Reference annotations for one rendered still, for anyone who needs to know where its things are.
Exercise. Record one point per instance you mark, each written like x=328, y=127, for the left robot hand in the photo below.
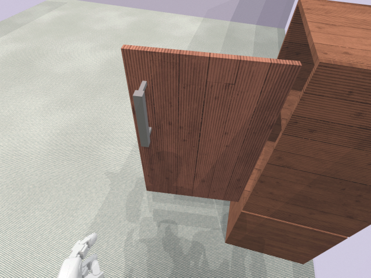
x=73, y=266

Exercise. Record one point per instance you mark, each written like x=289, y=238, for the cupboard door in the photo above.
x=211, y=115

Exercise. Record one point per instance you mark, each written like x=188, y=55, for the handle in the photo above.
x=141, y=114

